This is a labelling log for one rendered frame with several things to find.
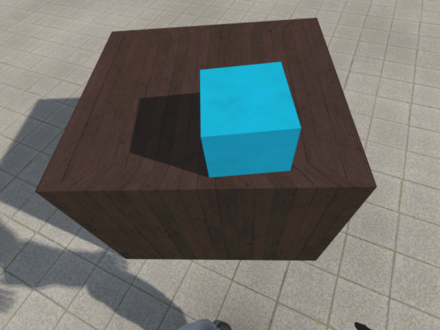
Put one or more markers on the carton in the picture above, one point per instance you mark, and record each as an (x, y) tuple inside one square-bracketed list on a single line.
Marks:
[(249, 123)]

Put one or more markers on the pedestal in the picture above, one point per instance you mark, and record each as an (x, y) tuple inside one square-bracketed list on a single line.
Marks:
[(130, 166)]

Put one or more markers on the robot left shin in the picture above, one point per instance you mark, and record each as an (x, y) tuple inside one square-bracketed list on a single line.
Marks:
[(207, 320)]

